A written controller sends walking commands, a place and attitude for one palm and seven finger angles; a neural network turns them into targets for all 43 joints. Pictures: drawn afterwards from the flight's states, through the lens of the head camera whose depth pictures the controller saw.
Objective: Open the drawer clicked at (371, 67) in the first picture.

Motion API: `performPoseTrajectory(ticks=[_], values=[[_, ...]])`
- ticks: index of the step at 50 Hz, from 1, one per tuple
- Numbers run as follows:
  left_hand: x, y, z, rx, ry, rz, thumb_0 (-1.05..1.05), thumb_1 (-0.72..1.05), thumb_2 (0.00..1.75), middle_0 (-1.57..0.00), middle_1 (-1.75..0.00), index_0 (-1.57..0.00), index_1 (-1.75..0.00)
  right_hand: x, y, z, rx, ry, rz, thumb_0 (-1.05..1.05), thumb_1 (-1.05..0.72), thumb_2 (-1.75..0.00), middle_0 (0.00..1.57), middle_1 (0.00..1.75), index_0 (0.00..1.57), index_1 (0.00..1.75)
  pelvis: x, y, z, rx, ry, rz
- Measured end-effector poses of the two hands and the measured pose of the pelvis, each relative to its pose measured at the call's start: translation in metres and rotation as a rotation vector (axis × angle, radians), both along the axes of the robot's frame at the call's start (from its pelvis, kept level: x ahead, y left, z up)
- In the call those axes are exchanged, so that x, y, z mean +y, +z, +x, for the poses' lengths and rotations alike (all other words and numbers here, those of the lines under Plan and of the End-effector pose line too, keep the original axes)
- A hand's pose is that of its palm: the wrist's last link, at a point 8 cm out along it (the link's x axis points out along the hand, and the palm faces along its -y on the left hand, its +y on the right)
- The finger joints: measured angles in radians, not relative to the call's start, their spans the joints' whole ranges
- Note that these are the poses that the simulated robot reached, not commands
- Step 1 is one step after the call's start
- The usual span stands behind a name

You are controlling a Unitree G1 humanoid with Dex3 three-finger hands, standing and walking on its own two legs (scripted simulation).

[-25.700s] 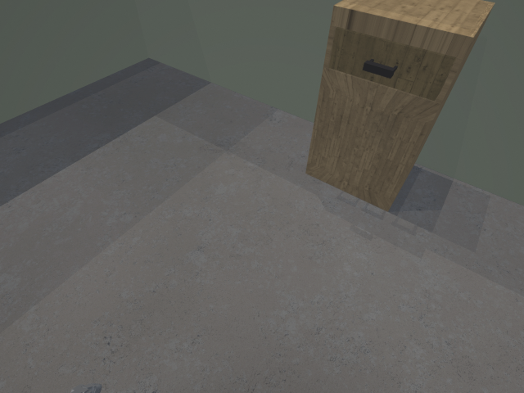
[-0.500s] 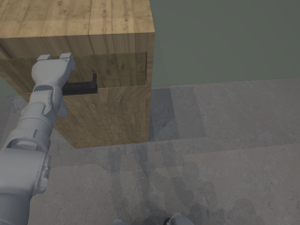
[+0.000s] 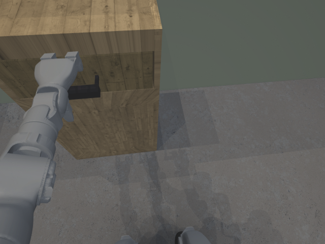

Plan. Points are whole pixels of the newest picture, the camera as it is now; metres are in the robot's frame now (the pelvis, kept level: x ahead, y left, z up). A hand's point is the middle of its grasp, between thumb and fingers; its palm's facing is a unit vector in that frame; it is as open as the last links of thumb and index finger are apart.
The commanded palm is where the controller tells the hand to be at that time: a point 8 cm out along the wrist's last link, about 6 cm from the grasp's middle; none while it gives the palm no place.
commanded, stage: re-aim the fingers above the handle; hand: left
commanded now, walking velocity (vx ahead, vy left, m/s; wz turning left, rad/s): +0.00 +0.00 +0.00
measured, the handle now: (80, 85) +0.57 +0.20 -0.02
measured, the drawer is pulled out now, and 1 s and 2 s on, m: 0.00 0.00 0.00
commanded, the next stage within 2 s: lower the fingers behind the handle in 1.24 s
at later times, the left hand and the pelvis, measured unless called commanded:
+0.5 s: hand (71, 84) +0.52 +0.20 +0.04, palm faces -0.03 +0.00 -1.00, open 13.8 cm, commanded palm +0.50 +0.20 +0.09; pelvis +0.01 +0.00 +0.00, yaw -1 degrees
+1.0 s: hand (70, 88) +0.51 +0.20 +0.04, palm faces -0.06 +0.00 -1.00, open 13.8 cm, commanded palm +0.50 +0.20 +0.09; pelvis +0.01 -0.01 +0.00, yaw +0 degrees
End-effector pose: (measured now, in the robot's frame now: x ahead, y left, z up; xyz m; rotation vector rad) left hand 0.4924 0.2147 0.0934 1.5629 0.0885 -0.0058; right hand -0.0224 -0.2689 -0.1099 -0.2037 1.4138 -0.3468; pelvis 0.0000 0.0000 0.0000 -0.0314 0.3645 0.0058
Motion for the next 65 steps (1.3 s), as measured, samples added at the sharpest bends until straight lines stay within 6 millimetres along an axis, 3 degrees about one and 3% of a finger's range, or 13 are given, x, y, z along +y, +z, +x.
performPoseTrajectory(ticks=[11, 19, 30, 39, 46, 59, 65], values=[[-0.001, -0.004, 0.010, 0.003, 0.041, 0.020, 0.00, -0.49, 0.30, -0.32, -1.20, -0.32, -1.20, 0.001, -0.002, 0.000, -0.008, -0.013, 0.004, 0.00, -0.91, -0.90, 0.20, 0.30, 0.20, 0.30, 0.000, -0.002, 0.001, 0.016, -0.013, 0.001], [-0.019, -0.006, 0.008, -0.004, -0.019, -0.026, 0.00, -0.49, 0.30, -0.32, -1.20, -0.32, -1.20, 0.003, -0.001, 0.005, 0.000, -0.007, 0.013, 0.00, -0.91, -0.90, 0.20, 0.30, 0.20, 0.30, -0.001, 0.000, 0.007, 0.009, -0.007, 0.000], [-0.007, -0.005, 0.009, 0.018, 0.052, 0.011, 0.00, -0.49, 0.30, -0.32, -1.20, -0.33, -1.20, 0.001, -0.003, 0.017, -0.021, -0.007, 0.025, 0.00, -0.91, -0.90, 0.20, 0.30, 0.20, 0.30, -0.003, 0.002, 0.010, 0.004, -0.011, 0.004], [-0.015, -0.002, 0.004, -0.007, -0.016, -0.013, 0.00, -0.49, 0.30, -0.32, -1.20, -0.32, -1.20, -0.005, -0.001, 0.024, -0.029, 0.010, 0.009, 0.00, -0.91, -0.90, 0.20, 0.30, 0.20, 0.30, -0.005, 0.003, 0.013, 0.000, -0.003, 0.004], [-0.013, -0.004, 0.001, -0.015, 0.030, 0.008, 0.00, -0.49, 0.30, -0.32, -1.20, -0.32, -1.20, -0.007, -0.003, 0.027, -0.037, 0.010, 0.019, 0.00, -0.91, -0.90, 0.20, 0.30, 0.20, 0.30, -0.006, 0.003, 0.011, -0.005, -0.005, 0.006], [-0.021, 0.003, 0.002, -0.013, 0.000, -0.003, 0.00, -0.49, 0.30, -0.32, -1.20, -0.32, -1.20, -0.006, -0.002, 0.023, -0.043, 0.006, 0.019, 0.00, -0.91, -0.90, 0.20, 0.30, 0.20, 0.30, -0.008, 0.004, 0.009, -0.011, -0.004, 0.008], [-0.015, 0.003, -0.001, -0.016, 0.029, 0.005, 0.00, -0.49, 0.30, -0.32, -1.20, -0.32, -1.20, -0.006, -0.003, 0.019, -0.044, -0.004, 0.024, 0.00, -0.91, -0.90, 0.20, 0.30, 0.20, 0.30, -0.007, 0.004, 0.008, -0.013, -0.015, 0.010]])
